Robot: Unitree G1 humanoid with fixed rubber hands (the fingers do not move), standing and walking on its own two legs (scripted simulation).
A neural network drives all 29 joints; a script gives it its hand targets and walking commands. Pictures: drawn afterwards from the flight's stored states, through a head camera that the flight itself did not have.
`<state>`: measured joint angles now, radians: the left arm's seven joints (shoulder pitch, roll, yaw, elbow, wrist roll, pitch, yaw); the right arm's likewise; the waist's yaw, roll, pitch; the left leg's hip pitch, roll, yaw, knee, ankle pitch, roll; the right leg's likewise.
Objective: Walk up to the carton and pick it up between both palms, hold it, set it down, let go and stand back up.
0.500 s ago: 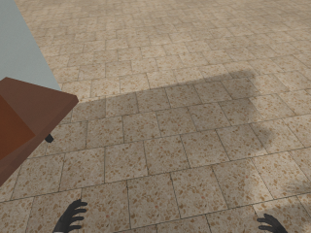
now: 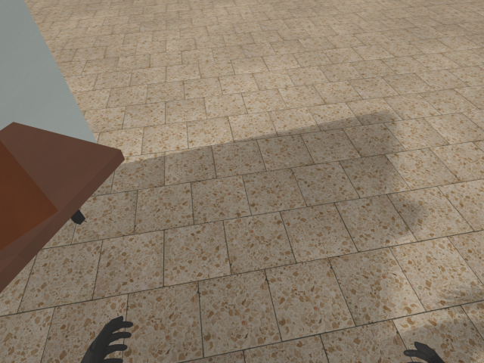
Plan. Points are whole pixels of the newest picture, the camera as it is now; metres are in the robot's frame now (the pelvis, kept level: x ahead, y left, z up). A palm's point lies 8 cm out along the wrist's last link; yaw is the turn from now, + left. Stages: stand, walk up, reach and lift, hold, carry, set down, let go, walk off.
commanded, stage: stand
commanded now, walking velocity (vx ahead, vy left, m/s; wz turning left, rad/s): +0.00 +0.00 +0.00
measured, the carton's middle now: out of the picture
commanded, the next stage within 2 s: walk up in 0.96 s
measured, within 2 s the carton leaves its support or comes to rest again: neither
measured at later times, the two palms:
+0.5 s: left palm out of the picture +0.13 +0.29 -0.08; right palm out of the picture +0.09 -0.29 -0.09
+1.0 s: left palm out of the picture +0.11 +0.30 -0.09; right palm out of the picture +0.08 -0.29 -0.10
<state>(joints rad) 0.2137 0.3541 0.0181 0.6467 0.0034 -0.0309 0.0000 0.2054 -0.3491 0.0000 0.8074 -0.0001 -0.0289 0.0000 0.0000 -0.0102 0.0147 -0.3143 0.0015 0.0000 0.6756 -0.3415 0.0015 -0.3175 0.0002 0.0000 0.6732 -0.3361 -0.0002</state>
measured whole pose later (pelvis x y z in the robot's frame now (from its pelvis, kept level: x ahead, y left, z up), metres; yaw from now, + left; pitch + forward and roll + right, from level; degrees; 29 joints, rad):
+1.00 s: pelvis -0.01 +0.01 +0.00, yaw +0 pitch -2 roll -1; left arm 0.21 0.36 0.02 0.75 0.00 -0.03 0.00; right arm 0.21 -0.36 0.00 0.90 0.00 -0.03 0.00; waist 0.00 0.00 0.02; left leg -0.31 0.00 0.00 0.68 -0.33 0.01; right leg -0.31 0.00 0.00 0.65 -0.31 0.00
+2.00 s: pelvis +0.14 +0.18 +0.00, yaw +24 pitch +0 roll +0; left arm 0.09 0.47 0.08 0.76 0.00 -0.05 -0.01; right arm 0.31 -0.44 -0.03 0.78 0.00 -0.03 0.06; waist -0.02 -0.01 0.08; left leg -0.19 -0.13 -0.14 0.61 -0.41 0.09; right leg -0.56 -0.03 -0.05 0.79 -0.31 0.00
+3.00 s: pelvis +0.40 +0.26 -0.02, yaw +48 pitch -3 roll +3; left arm 0.14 0.41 0.09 0.76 0.00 0.01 -0.04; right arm 0.36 -0.47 -0.03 0.67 0.00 -0.02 -0.06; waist -0.01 0.01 0.13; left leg -0.43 -0.07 -0.20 1.05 -0.52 -0.03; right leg -0.49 -0.06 -0.07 0.83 -0.29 -0.06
